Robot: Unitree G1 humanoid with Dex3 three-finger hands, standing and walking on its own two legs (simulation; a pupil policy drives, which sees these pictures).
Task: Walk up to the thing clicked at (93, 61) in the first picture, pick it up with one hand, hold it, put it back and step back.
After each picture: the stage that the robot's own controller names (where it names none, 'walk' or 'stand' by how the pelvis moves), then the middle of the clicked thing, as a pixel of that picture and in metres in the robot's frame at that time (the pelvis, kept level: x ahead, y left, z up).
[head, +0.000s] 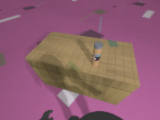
stand; (96, 55) +0.59 -0.02 -0.02
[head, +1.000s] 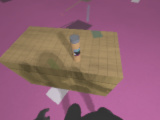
rise first; (75, 49) +0.55 +0.17 +0.01
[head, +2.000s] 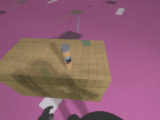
stand; (66, 57) +0.53 +0.23 -0.02
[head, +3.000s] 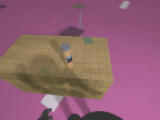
stand; (67, 56) +0.52 +0.22 -0.02
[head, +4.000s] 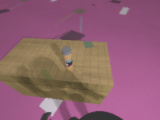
stand; (68, 60) +0.50 +0.22 -0.02
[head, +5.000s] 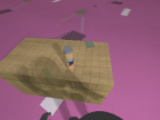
stand; (69, 59) +0.51 +0.21 -0.02
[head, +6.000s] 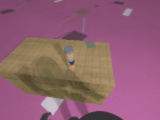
stand; (70, 59) +0.52 +0.21 -0.02
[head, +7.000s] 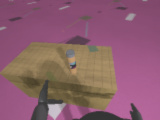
rise first; (72, 63) +0.50 +0.21 -0.02
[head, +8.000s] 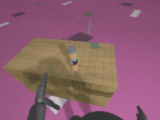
go down; (73, 59) +0.52 +0.21 -0.02
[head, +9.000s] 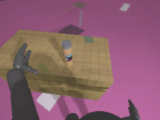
go down; (67, 55) +0.53 +0.19 +0.00
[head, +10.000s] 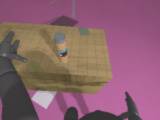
go down; (62, 50) +0.52 +0.20 +0.03
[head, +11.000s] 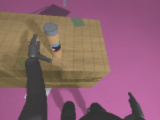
close in; (54, 43) +0.52 +0.21 +0.06
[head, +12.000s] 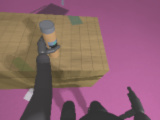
close; (51, 42) +0.52 +0.21 +0.07
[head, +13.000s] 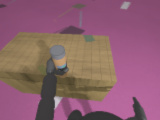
lift; (60, 64) +0.36 +0.20 +0.12
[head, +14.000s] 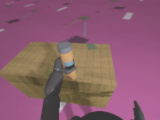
lift; (68, 63) +0.34 +0.16 +0.17
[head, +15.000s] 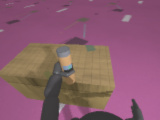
hold; (67, 67) +0.33 +0.17 +0.14
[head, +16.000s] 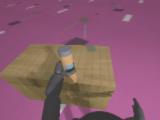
crouch; (68, 66) +0.33 +0.16 +0.15
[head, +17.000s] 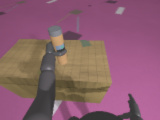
crouch; (59, 47) +0.46 +0.20 +0.18
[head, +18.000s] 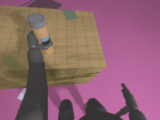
lower; (43, 38) +0.54 +0.23 +0.07
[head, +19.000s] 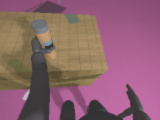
lower; (46, 42) +0.52 +0.23 +0.07
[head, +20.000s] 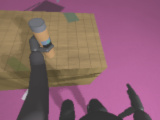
lower; (44, 41) +0.52 +0.23 +0.07
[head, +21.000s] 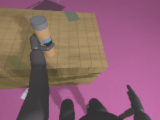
lower; (45, 40) +0.53 +0.23 +0.08
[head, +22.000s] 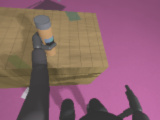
loosen; (47, 39) +0.53 +0.22 +0.08
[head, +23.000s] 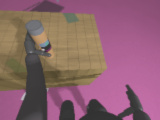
withdraw; (43, 43) +0.51 +0.23 +0.07
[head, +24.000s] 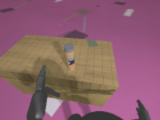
sink last; (70, 58) +0.49 +0.21 +0.03
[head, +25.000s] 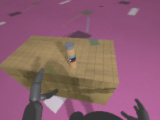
stand; (71, 56) +0.52 +0.22 +0.03
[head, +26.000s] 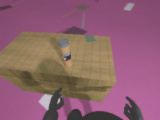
stand; (66, 54) +0.51 +0.23 +0.05
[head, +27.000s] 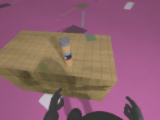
stand; (66, 53) +0.51 +0.22 +0.05
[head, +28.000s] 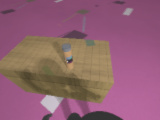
stand; (68, 57) +0.52 +0.23 +0.00
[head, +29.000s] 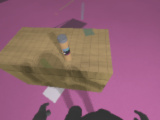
walk; (65, 49) +0.55 +0.25 +0.00
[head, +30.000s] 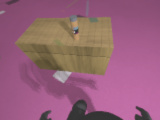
walk; (75, 29) +0.84 +0.24 +0.01
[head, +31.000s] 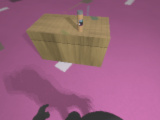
stand; (80, 21) +1.11 +0.21 +0.00
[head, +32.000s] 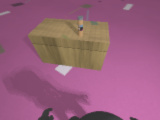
stand; (80, 26) +1.09 +0.20 -0.02
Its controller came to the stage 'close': yes
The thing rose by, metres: 0.21
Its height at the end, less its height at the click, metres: +0.00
